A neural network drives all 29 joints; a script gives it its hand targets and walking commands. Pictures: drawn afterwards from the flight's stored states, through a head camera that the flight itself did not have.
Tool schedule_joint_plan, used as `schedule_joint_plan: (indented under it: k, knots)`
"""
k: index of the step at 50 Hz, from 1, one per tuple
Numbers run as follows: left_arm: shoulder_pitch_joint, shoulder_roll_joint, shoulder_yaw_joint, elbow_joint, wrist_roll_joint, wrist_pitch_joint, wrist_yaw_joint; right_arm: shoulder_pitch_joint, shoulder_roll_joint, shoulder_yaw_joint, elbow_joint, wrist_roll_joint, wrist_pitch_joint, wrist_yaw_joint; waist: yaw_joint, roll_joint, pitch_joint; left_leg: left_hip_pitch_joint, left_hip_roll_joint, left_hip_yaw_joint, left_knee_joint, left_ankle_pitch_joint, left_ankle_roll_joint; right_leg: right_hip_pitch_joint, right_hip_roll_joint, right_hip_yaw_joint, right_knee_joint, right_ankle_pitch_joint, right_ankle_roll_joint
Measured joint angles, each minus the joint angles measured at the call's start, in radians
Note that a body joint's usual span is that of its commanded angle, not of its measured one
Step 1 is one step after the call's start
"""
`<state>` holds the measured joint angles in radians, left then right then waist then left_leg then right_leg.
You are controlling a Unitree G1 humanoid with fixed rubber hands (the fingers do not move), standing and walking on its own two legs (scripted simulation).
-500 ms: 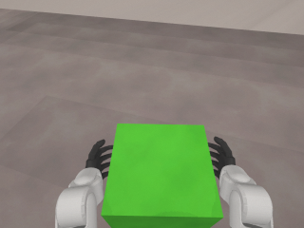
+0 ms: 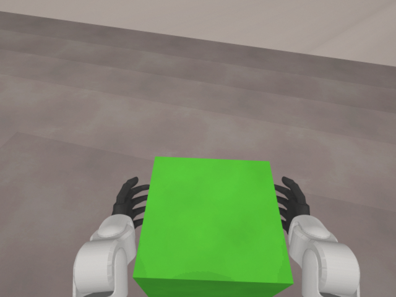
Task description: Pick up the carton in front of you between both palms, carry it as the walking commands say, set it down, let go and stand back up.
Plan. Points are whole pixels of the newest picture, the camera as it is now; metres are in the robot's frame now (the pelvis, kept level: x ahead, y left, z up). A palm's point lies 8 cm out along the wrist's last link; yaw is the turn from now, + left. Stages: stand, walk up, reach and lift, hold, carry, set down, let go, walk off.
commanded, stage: carry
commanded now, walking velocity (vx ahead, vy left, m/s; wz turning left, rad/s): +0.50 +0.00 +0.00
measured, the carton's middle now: (207, 237) +0.25 +0.00 +0.01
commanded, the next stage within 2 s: none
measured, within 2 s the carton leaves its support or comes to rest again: neither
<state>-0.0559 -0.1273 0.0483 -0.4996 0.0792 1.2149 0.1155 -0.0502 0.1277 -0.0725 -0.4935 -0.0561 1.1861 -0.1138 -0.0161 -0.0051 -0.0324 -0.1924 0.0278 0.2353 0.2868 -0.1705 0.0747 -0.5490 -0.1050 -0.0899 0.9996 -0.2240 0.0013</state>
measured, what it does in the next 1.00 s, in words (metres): walks ahead: right foot, then left foot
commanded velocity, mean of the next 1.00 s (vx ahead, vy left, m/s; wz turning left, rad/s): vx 0.50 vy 0.00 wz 0.00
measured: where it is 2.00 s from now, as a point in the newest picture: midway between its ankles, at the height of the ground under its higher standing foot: (194, 135)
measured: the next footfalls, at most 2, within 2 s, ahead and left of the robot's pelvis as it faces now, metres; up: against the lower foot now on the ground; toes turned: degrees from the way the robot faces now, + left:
right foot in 0.28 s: +0.40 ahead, -0.12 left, +0.00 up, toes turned -10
left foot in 0.80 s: +0.73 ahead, +0.10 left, +0.00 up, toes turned +13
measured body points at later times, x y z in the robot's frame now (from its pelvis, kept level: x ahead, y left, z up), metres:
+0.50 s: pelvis +0.34 -0.05 +0.00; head +0.37 -0.07 +0.45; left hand +0.59 +0.12 +0.07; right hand +0.62 -0.18 +0.06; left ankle +0.30 +0.10 -0.67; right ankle +0.36 -0.11 -0.75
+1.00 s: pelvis +0.68 +0.03 +0.00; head +0.70 +0.04 +0.45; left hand +0.94 +0.17 +0.06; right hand +0.94 -0.13 +0.07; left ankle +0.69 +0.09 -0.75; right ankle +0.63 -0.13 -0.66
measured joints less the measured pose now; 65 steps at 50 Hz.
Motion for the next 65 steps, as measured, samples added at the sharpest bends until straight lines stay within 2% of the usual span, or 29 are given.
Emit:
schedule_joint_plan:
  k: [6, 12, 13, 14, 15, 16, 18, 19, 21, 26, 31, 34, 38, 39, 40, 41, 43, 45, 47, 52, 57, 62, 65]
  knots:
    - [0.014, 0.000, -0.007, -0.051, 0.001, 0.005, 0.000, 0.008, 0.000, 0.009, -0.041, 0.005, 0.002, 0.000, 0.009, -0.001, -0.035, 0.176, -0.007, -0.020, -0.098, -0.071, -0.032, -0.066, -0.015, -0.036, -0.274, 0.135, 0.020]
    - [0.006, 0.000, 0.002, -0.059, -0.003, 0.034, 0.001, -0.006, 0.000, 0.013, -0.047, -0.003, 0.036, 0.000, 0.011, 0.004, -0.050, 0.340, 0.005, -0.037, -0.099, -0.210, -0.091, 0.002, 0.031, -0.112, -0.489, 0.202, -0.013]
    - [0.001, 0.001, 0.003, -0.052, -0.004, 0.037, 0.001, -0.008, 0.000, 0.011, -0.046, -0.005, 0.041, 0.000, 0.012, 0.011, -0.048, 0.354, 0.017, -0.043, -0.057, -0.252, -0.103, 0.035, 0.047, -0.130, -0.518, 0.196, -0.020]
    - [-0.006, 0.000, 0.003, -0.038, -0.005, 0.037, 0.001, -0.010, -0.001, 0.006, -0.041, -0.008, 0.044, 0.000, 0.017, 0.021, -0.045, 0.346, 0.035, -0.049, 0.030, -0.302, -0.110, 0.067, 0.064, -0.146, -0.531, 0.178, -0.045]
    - [-0.016, 0.000, 0.002, -0.011, -0.005, 0.031, 0.001, -0.018, -0.001, -0.004, -0.026, -0.009, 0.045, 0.000, 0.023, 0.041, -0.037, 0.294, 0.067, -0.060, 0.184, -0.313, -0.108, 0.070, 0.074, -0.160, -0.488, 0.144, -0.079]
    - [-0.028, -0.001, 0.002, 0.017, -0.004, 0.027, 0.001, -0.023, -0.001, -0.013, -0.010, -0.010, 0.046, 0.000, 0.030, 0.046, -0.027, 0.209, 0.074, -0.096, 0.384, -0.293, -0.103, 0.073, 0.074, -0.165, -0.456, 0.108, -0.098]
    - [-0.035, -0.001, 0.005, 0.050, -0.005, 0.021, 0.001, -0.028, -0.001, -0.020, 0.014, -0.014, 0.046, 0.000, 0.035, 0.038, -0.001, 0.028, 0.049, -0.168, 0.730, -0.266, -0.083, 0.113, 0.067, -0.166, -0.471, 0.077, -0.100]
    - [-0.029, -0.001, 0.008, 0.054, -0.007, 0.016, 0.001, -0.027, -0.001, -0.017, 0.020, -0.016, 0.044, 0.000, 0.035, 0.033, 0.010, -0.049, 0.042, -0.180, 0.828, -0.240, -0.071, 0.141, 0.066, -0.164, -0.500, 0.076, -0.095]
    - [-0.012, -0.001, 0.011, 0.050, -0.012, 0.001, 0.001, -0.022, -0.001, -0.006, 0.025, -0.018, 0.031, 0.000, 0.036, 0.027, 0.022, -0.171, 0.048, -0.179, 0.878, -0.175, -0.059, 0.203, 0.069, -0.160, -0.571, 0.076, -0.091]
    - [0.030, -0.001, 0.016, 0.025, -0.020, -0.039, 0.000, 0.002, 0.000, 0.022, 0.023, -0.022, -0.011, 0.003, 0.037, 0.012, 0.005, -0.350, 0.079, -0.157, 0.710, -0.057, -0.075, 0.345, 0.071, -0.135, -0.706, 0.058, -0.075]
    - [0.046, -0.001, 0.006, -0.018, -0.025, -0.042, 0.000, 0.022, 0.000, 0.032, -0.025, -0.022, -0.013, 0.003, 0.026, 0.013, -0.030, -0.411, 0.095, -0.122, 0.481, 0.048, -0.096, 0.488, 0.075, -0.118, -0.789, 0.001, -0.049]
    - [0.041, -0.001, -0.001, -0.044, -0.024, -0.028, 0.000, 0.022, 0.000, 0.029, -0.059, -0.021, 0.004, 0.002, 0.019, 0.016, -0.046, -0.403, 0.084, -0.090, 0.351, 0.100, -0.091, 0.572, 0.077, -0.113, -0.812, -0.052, -0.026]
    - [0.027, 0.000, -0.003, -0.059, -0.017, 0.004, 0.000, 0.007, -0.001, 0.021, -0.072, -0.015, 0.034, 0.001, 0.019, 0.006, -0.056, -0.341, 0.048, -0.036, 0.225, 0.126, -0.064, 0.676, 0.067, -0.103, -0.793, -0.156, 0.018]
    - [0.023, 0.000, -0.001, -0.061, -0.013, 0.013, 0.000, -0.001, -0.001, 0.020, -0.067, -0.013, 0.040, 0.000, 0.019, 0.000, -0.054, -0.306, 0.034, -0.017, 0.193, 0.114, -0.058, 0.687, 0.056, -0.097, -0.744, -0.201, 0.029]
    - [0.016, 0.001, 0.006, -0.058, -0.011, 0.020, 0.000, -0.011, -0.001, 0.020, -0.053, -0.012, 0.042, 0.000, 0.015, -0.014, -0.051, -0.280, 0.019, -0.003, 0.188, 0.117, -0.033, 0.675, 0.035, -0.090, -0.649, -0.254, 0.035]
    - [0.006, 0.001, 0.017, -0.044, -0.010, 0.025, 0.000, -0.023, 0.000, 0.021, -0.027, -0.013, 0.039, 0.000, 0.010, -0.035, -0.044, -0.279, 0.010, 0.009, 0.233, 0.089, -0.007, 0.618, 0.004, -0.077, -0.490, -0.250, 0.031]
    - [-0.007, 0.001, 0.032, -0.014, -0.007, 0.035, 0.000, -0.043, 0.001, 0.017, 0.020, -0.014, 0.039, 0.000, 0.004, -0.035, -0.022, -0.259, 0.013, 0.016, 0.264, 0.023, 0.018, 0.440, 0.011, 0.004, -0.107, -0.224, 0.018]
    - [-0.010, 0.001, 0.030, 0.002, -0.003, 0.037, 0.000, -0.039, 0.001, 0.012, 0.035, -0.012, 0.037, 0.000, 0.003, -0.025, 0.000, -0.202, 0.016, 0.015, 0.209, 0.013, 0.006, 0.281, 0.028, 0.036, 0.123, -0.178, -0.002]
    - [-0.007, 0.001, 0.020, 0.011, -0.001, 0.029, 0.000, -0.024, 0.001, 0.006, 0.030, -0.009, 0.027, 0.000, 0.002, -0.016, 0.010, -0.141, 0.013, 0.010, 0.136, 0.016, 0.004, 0.163, 0.021, 0.031, 0.163, -0.113, -0.011]
    - [0.008, 0.000, -0.005, 0.010, 0.002, -0.007, 0.000, 0.010, 0.000, 0.000, 0.010, 0.000, -0.009, 0.002, 0.002, -0.002, -0.002, 0.007, 0.009, -0.013, -0.009, 0.003, -0.008, -0.009, -0.008, 0.006, -0.008, 0.014, 0.005]
    - [0.025, 0.000, -0.012, -0.039, 0.003, -0.007, 0.000, 0.022, 0.000, 0.010, -0.030, 0.005, -0.012, 0.003, 0.011, -0.005, -0.030, 0.151, 0.001, -0.027, -0.093, -0.052, -0.033, -0.065, -0.019, -0.028, -0.239, 0.123, 0.024]
    - [0.021, 0.000, -0.005, -0.074, -0.001, 0.020, 0.001, 0.011, 0.000, 0.018, -0.056, 0.001, 0.014, 0.003, 0.014, -0.006, -0.049, 0.290, 0.000, -0.036, -0.118, -0.152, -0.077, -0.027, 0.010, -0.085, -0.447, 0.195, 0.003]
    - [0.005, 0.001, 0.000, -0.063, -0.006, 0.035, 0.002, 0.001, 0.000, 0.014, -0.059, -0.007, 0.035, 0.002, 0.013, 0.009, -0.048, 0.340, 0.023, -0.053, -0.024, -0.265, -0.111, 0.057, 0.047, -0.131, -0.534, 0.180, -0.018]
